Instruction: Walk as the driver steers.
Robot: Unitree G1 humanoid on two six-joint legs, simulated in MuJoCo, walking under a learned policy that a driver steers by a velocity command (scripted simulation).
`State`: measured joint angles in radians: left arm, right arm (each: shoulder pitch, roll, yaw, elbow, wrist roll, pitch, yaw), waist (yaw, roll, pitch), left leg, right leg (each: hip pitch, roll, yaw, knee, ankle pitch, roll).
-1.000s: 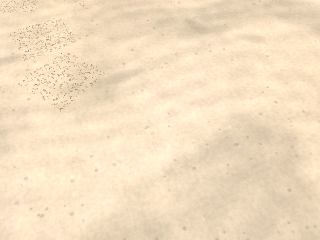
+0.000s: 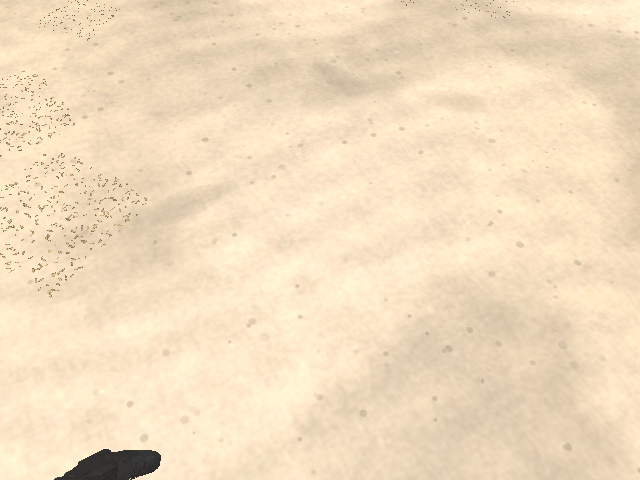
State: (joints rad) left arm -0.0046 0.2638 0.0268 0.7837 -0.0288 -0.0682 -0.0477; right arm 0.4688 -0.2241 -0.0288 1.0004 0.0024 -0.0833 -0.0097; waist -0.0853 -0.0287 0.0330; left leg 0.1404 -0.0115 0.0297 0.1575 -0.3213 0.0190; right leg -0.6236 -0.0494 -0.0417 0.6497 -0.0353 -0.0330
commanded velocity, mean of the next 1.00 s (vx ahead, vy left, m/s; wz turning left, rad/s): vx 0.32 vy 0.00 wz -0.51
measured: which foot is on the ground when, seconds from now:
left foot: down 0.00-0.12, up 0.14-0.58, down 0.60-1.00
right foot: up 0.00-0.10, down 0.12-0.60, up 0.62-1.00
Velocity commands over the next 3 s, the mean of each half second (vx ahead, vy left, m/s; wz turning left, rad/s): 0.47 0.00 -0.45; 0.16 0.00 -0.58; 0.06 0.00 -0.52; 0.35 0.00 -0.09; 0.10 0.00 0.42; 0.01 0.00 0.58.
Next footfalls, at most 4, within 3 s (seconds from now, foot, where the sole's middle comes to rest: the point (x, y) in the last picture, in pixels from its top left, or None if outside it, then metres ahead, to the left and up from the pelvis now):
0.12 right None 0.25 -0.12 -0.77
0.60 left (297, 441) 0.55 0.01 -0.77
1.04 right None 0.40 -0.21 -0.77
1.52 left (320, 446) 0.54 -0.04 -0.77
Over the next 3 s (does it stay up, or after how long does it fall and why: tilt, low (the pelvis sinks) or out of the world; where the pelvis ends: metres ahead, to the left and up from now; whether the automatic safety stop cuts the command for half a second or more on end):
stays up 0.59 -0.36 0.00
